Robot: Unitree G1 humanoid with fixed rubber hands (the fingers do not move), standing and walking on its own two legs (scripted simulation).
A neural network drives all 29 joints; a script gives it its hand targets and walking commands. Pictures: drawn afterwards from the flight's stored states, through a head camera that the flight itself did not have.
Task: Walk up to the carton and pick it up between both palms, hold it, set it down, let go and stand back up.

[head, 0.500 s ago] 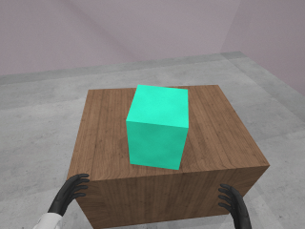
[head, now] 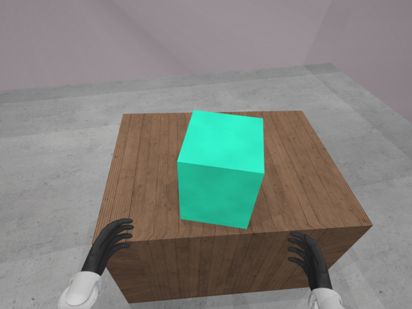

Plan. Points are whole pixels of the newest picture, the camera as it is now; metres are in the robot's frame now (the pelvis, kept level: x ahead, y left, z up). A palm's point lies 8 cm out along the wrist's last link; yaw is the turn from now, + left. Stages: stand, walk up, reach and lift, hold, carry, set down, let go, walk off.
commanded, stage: reach and lift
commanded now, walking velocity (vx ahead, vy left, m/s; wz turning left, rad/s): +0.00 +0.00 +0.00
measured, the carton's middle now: (220, 170) +0.53 -0.03 -0.07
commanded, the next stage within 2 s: none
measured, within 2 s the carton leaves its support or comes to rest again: neither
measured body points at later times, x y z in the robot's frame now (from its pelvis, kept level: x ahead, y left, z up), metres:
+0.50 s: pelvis +0.02 -0.01 +0.00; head +0.06 +0.00 +0.45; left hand +0.34 +0.21 +0.00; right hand +0.30 -0.21 -0.01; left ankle +0.06 +0.07 -0.73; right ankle -0.02 -0.12 -0.73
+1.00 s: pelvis +0.03 -0.01 +0.00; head +0.06 +0.00 +0.45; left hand +0.43 +0.19 +0.05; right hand +0.37 -0.21 +0.02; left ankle +0.06 +0.07 -0.73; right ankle -0.02 -0.12 -0.73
